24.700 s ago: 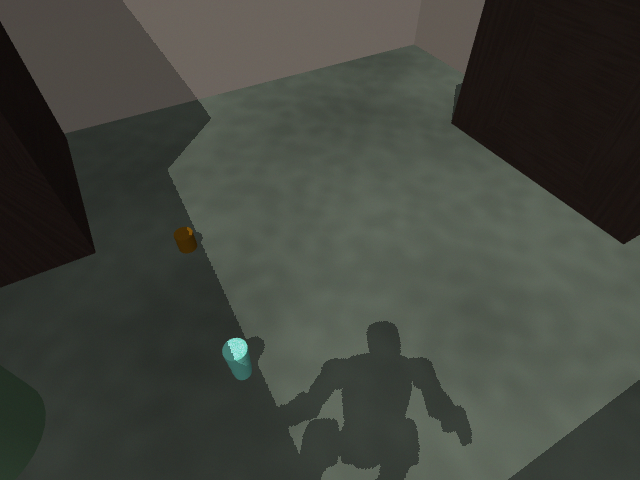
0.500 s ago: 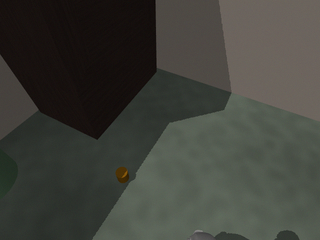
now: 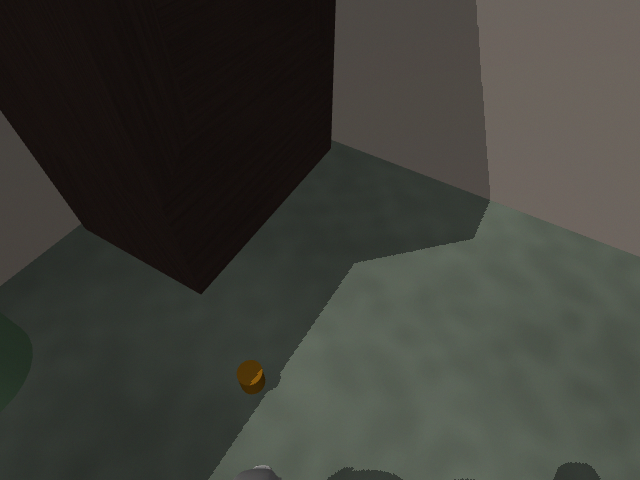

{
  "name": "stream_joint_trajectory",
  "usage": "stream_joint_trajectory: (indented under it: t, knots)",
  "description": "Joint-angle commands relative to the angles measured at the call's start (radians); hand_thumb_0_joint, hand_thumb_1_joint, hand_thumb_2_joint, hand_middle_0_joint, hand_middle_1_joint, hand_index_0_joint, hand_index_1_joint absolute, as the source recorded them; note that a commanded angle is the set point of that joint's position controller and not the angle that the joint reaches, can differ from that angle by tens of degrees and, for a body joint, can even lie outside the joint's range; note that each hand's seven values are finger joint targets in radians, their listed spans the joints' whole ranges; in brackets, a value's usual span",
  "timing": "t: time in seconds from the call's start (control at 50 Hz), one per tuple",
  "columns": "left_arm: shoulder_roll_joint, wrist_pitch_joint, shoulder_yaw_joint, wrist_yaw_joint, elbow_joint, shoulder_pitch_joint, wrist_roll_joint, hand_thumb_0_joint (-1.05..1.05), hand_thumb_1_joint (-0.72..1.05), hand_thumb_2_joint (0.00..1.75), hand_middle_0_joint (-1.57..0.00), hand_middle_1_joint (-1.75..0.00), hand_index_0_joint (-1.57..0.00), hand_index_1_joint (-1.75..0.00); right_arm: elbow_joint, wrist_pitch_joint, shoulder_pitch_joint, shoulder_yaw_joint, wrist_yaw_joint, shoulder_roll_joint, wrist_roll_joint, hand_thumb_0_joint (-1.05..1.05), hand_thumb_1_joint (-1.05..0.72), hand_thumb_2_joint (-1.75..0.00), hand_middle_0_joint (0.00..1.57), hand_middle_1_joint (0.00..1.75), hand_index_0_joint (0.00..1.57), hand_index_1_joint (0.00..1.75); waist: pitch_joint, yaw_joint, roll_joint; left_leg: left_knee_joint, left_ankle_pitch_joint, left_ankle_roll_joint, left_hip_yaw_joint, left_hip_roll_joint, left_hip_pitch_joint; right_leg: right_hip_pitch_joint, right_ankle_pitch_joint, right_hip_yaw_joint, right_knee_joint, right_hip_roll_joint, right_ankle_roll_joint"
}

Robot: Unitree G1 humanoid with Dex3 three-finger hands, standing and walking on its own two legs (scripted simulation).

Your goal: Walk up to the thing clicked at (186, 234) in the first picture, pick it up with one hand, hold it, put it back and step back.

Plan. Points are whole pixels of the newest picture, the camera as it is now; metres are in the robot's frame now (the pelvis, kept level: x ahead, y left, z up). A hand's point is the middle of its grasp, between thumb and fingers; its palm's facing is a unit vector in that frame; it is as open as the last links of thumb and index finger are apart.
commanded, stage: walk up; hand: left
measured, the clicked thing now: (251, 377) +0.49 +0.23 -0.71
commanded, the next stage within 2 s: stand in 1.44 s
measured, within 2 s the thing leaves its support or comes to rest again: neither
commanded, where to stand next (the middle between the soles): +0.10 +0.00 m, yaw +0 degrees
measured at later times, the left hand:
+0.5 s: hand out of the picture +0.15 +0.25 -0.13, palm faces -0.04 -0.93 -0.37, open 7.4 cm
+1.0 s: hand out of the picture +0.14 +0.25 -0.12, palm faces -0.03 -0.94 -0.33, open 7.4 cm
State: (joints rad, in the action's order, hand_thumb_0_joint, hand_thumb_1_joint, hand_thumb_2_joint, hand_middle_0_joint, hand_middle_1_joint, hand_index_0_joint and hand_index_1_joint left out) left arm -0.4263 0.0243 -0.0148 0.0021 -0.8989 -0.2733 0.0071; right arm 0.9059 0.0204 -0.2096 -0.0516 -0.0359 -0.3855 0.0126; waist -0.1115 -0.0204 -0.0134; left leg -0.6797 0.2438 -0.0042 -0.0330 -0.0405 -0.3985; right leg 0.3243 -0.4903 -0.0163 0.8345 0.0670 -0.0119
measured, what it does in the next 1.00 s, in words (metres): shifts its weight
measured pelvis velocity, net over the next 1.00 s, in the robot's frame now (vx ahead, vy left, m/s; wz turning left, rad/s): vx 0.06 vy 0.00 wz -0.01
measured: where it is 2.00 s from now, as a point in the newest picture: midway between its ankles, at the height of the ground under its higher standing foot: outside the picture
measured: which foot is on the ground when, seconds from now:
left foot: down 0.00-1.00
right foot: down 0.00-1.00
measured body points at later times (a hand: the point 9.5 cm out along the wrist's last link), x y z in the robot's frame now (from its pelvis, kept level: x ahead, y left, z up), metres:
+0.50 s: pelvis +0.05 -0.01 +0.02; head +0.07 -0.01 +0.47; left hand +0.15 +0.30 -0.10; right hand +0.12 -0.31 -0.11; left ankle +0.08 +0.13 -0.71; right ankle +0.05 -0.13 -0.71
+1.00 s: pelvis +0.06 +0.00 +0.03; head +0.06 +0.00 +0.48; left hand +0.15 +0.30 -0.10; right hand +0.14 -0.31 -0.10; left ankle +0.08 +0.13 -0.71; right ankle +0.05 -0.13 -0.71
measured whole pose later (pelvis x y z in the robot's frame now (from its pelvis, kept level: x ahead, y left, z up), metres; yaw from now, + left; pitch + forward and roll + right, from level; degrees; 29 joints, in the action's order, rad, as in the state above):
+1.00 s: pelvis +0.06 +0.00 +0.03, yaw -1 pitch -3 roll +0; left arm -0.35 0.00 -0.01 -0.02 -1.17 -0.07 0.01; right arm 1.16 0.01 -0.08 0.00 -0.01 -0.36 0.00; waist -0.05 0.00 0.00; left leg -0.35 0.16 -0.02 -0.02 -0.03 -0.14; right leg 0.11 -0.20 -0.05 0.35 0.04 0.02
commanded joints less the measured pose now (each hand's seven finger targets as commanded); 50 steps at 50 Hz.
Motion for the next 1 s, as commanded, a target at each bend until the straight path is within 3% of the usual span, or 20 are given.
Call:
stream_joint_trajectory:
  t: [0.0, 0.04, 0.08, 0.12, 0.14, 0.16, 0.18, 0.2, 0.22, 0.26, 0.28, 0.3, 0.32, 0.38, 0.44, 0.52, 0.68, 0.86, 0.98]
  knots:
    - [-0.217, 0.024, -0.062, 0.018, 0.041, -0.047, -0.004, 0.0, 0.9, 0.9, -0.2, -0.3, -0.2, -0.3, -0.059, 0.028, -0.056, -0.083, 0.028, -0.325, 0.001, 0.0, -0.9, -0.9, 0.2, 0.3, 0.2, 0.3, 0.095, 0.038, 0.196, 0.342, 0.151, 0.263, 0.441, -0.288, 0.229, 0.251, -0.088, 0.053, 0.161, 0.0, -0.025]
    - [-0.198, 0.031, -0.061, 0.009, 0.013, -0.077, -0.005, 0.0, 0.9, 0.9, -0.2, -0.3, -0.2, -0.3, -0.064, 0.03, -0.019, -0.067, 0.03, -0.291, 0.005, 0.0, -0.9, -0.9, 0.2, 0.3, 0.2, 0.3, 0.115, 0.022, 0.228, 0.29, -0.015, 0.222, 0.301, -0.222, 0.191, 0.162, -0.016, 0.031, 0.031, 0.007, -0.024]
    - [-0.164, 0.034, -0.064, 0.007, -0.012, -0.089, -0.001, 0.0, 0.9, 0.9, -0.2, -0.3, -0.2, -0.3, -0.071, 0.026, 0.025, -0.053, 0.028, -0.274, 0.004, 0.0, -0.9, -0.9, 0.2, 0.3, 0.2, 0.3, 0.141, 0.01, 0.232, 0.242, -0.135, 0.208, 0.237, -0.205, 0.137, 0.032, 0.045, -0.01, -0.087, -0.024, -0.013]
    - [-0.151, 0.037, -0.067, 0.012, -0.04, -0.1, 0.007, 0.0, 0.9, 0.9, -0.2, -0.3, -0.2, -0.3, -0.077, 0.016, 0.076, -0.037, 0.027, -0.249, -0.005, 0.0, -0.9, -0.9, 0.2, 0.3, 0.2, 0.3, 0.15, -0.021, 0.183, 0.163, -0.117, 0.161, 0.158, -0.17, 0.032, -0.123, 0.22, -0.046, -0.262, -0.052, -0.018]
    - [-0.163, 0.04, -0.072, 0.018, -0.041, -0.081, 0.014, 0.0, 0.9, 0.9, -0.2, -0.3, -0.2, -0.3, -0.073, 0.011, 0.078, -0.018, 0.027, -0.205, -0.014, 0.0, -0.9, -0.9, 0.2, 0.3, 0.2, 0.3, 0.147, -0.032, 0.134, 0.118, -0.09, 0.114, 0.135, -0.148, -0.011, -0.176, 0.259, -0.007, -0.332, -0.038, -0.031]
    - [-0.21, 0.046, -0.082, 0.021, -0.03, -0.046, 0.025, 0.0, 0.9, 0.9, -0.2, -0.3, -0.2, -0.3, -0.073, 0.009, 0.06, -0.002, 0.026, -0.159, -0.022, 0.0, -0.9, -0.9, 0.2, 0.3, 0.2, 0.3, 0.126, -0.019, 0.013, 0.049, -0.01, 0.06, 0.1, -0.094, -0.087, -0.182, 0.252, 0.17, -0.4, 0.074, -0.07]
    - [-0.275, 0.049, -0.083, 0.019, -0.011, 0.023, 0.02, 0.0, 0.9, 0.9, -0.2, -0.3, -0.2, -0.3, -0.06, 0.003, 0.062, 0.001, 0.03, -0.141, -0.023, 0.0, -0.9, -0.9, 0.2, 0.3, 0.2, 0.3, 0.087, 0.013, -0.098, -0.026, 0.169, 0.025, 0.027, 0.002, -0.054, -0.036, 0.091, 0.414, -0.515, 0.242, -0.151]
    - [-0.28, 0.044, -0.079, 0.013, -0.001, 0.099, 0.014, 0.0, 0.9, 0.9, -0.2, -0.3, -0.2, -0.3, -0.026, -0.002, 0.06, -0.016, 0.037, -0.187, -0.02, 0.0, -0.9, -0.9, 0.2, 0.3, 0.2, 0.3, 0.059, 0.028, -0.088, -0.077, 0.241, 0.028, 0.039, -0.004, 0.069, 0.077, 0.085, 0.404, -0.498, 0.269, -0.204]
    - [-0.249, 0.041, -0.068, 0.011, 0.004, 0.144, 0.009, 0.0, 0.9, 0.9, -0.2, -0.3, -0.2, -0.3, -0.002, 0.003, 0.031, -0.015, 0.036, -0.191, -0.02, 0.0, -0.9, -0.9, 0.2, 0.3, 0.2, 0.3, 0.068, 0.052, -0.06, -0.011, 0.194, 0.033, 0.043, -0.004, 0.106, 0.071, 0.141, 0.314, -0.461, 0.224, -0.181]
    - [-0.201, 0.033, -0.05, 0.009, -0.012, 0.166, 0.003, 0.0, 0.9, 0.9, -0.2, -0.3, -0.2, -0.3, 0.038, 0.018, 0.024, -0.015, 0.036, -0.2, -0.023, 0.0, -0.9, -0.9, 0.2, 0.3, 0.2, 0.3, 0.096, 0.061, -0.057, 0.145, -0.014, 0.049, 0.08, -0.04, 0.207, 0.077, 0.258, 0.169, -0.381, 0.124, -0.085]
    - [-0.177, 0.031, -0.043, 0.006, -0.028, 0.148, -0.003, 0.0, 0.9, 0.9, -0.2, -0.3, -0.2, -0.3, 0.041, 0.024, 0.047, -0.017, 0.034, -0.22, -0.018, 0.0, -0.9, -0.9, 0.2, 0.3, 0.2, 0.3, 0.12, 0.043, -0.031, 0.189, -0.062, 0.066, 0.151, -0.079, 0.201, 0.04, 0.303, 0.109, -0.344, 0.064, -0.05]
    - [-0.177, 0.028, -0.042, 0.002, -0.043, 0.131, -0.004, 0.0, 0.9, 0.9, -0.2, -0.3, -0.2, -0.3, 0.041, 0.028, 0.078, -0.01, 0.032, -0.231, -0.017, 0.0, -0.9, -0.9, 0.2, 0.3, 0.2, 0.3, 0.125, 0.017, -0.032, 0.205, -0.037, 0.08, 0.176, -0.101, 0.155, -0.017, 0.266, 0.081, -0.343, 0.028, -0.036]
    - [-0.177, 0.029, -0.043, 0.003, -0.056, 0.122, -0.005, 0.0, 0.9, 0.9, -0.2, -0.3, -0.2, -0.3, 0.052, 0.029, 0.089, -0.001, 0.03, -0.23, -0.019, 0.0, -0.9, -0.9, 0.2, 0.3, 0.2, 0.3, 0.132, 0.005, -0.035, 0.199, -0.074, 0.082, 0.168, -0.106, 0.131, -0.077, 0.272, 0.087, -0.359, 0.034, -0.035]
    - [-0.178, 0.03, -0.042, 0.005, -0.087, 0.157, -0.013, 0.0, 0.9, 0.9, -0.2, -0.3, -0.2, -0.3, 0.091, 0.029, 0.098, 0.01, 0.034, -0.212, -0.021, 0.0, -0.9, -0.9, 0.2, 0.3, 0.2, 0.3, 0.157, 0.015, 0.001, 0.205, -0.223, 0.051, 0.113, -0.073, 0.17, -0.144, 0.437, 0.095, -0.358, 0.063, -0.045]
    - [-0.173, 0.024, -0.037, 0.006, -0.11, 0.172, -0.016, 0.0, 0.9, 0.9, -0.2, -0.3, -0.2, -0.3, 0.117, 0.028, 0.123, 0.013, 0.038, -0.214, -0.021, 0.0, -0.9, -0.9, 0.2, 0.3, 0.2, 0.3, 0.182, 0.009, 0.016, 0.216, -0.274, 0.054, 0.108, -0.081, 0.22, -0.163, 0.476, 0.079, -0.38, 0.067, -0.04]
    - [-0.16, 0.014, -0.031, 0.004, -0.135, 0.219, -0.016, 0.0, 0.9, 0.9, -0.2, -0.3, -0.2, -0.3, 0.147, 0.024, 0.147, 0.013, 0.04, -0.212, -0.018, 0.0, -0.9, -0.9, 0.2, 0.3, 0.2, 0.3, 0.173, 0.011, 0.028, 0.277, -0.246, 0.049, 0.117, -0.091, 0.227, -0.186, 0.421, 0.063, -0.42, 0.061, -0.028]
    - [-0.154, 0.009, -0.03, -0.001, -0.178, 0.276, -0.01, 0.0, 0.9, 0.9, -0.2, -0.3, -0.2, -0.3, 0.186, 0.02, 0.176, 0.018, 0.04, -0.194, -0.014, 0.0, -0.9, -0.9, 0.2, 0.3, 0.2, 0.3, 0.158, 0.02, 0.008, 0.338, -0.238, 0.033, 0.096, -0.087, 0.27, -0.207, 0.417, 0.067, -0.503, 0.071, -0.016]
    - [-0.144, 0.008, -0.03, -0.004, -0.198, 0.288, -0.002, 0.0, 0.9, 0.9, -0.2, -0.3, -0.2, -0.3, 0.202, 0.017, 0.188, 0.019, 0.039, -0.191, -0.009, 0.0, -0.9, -0.9, 0.2, 0.3, 0.2, 0.3, 0.137, 0.022, 0.021, 0.386, -0.137, 0.026, 0.097, -0.082, 0.261, -0.211, 0.358, 0.07, -0.557, 0.07, -0.008]
    - [-0.141, 0.007, -0.033, -0.005, -0.209, 0.268, -0.001, 0.0, 0.9, 0.9, -0.2, -0.3, -0.2, -0.3, 0.203, 0.019, 0.186, 0.016, 0.041, -0.194, -0.007, 0.0, -0.9, -0.9, 0.2, 0.3, 0.2, 0.3, 0.143, 0.021, 0.025, 0.397, -0.157, 0.027, 0.102, -0.085, 0.274, -0.218, 0.362, 0.06, -0.557, 0.066, -0.006]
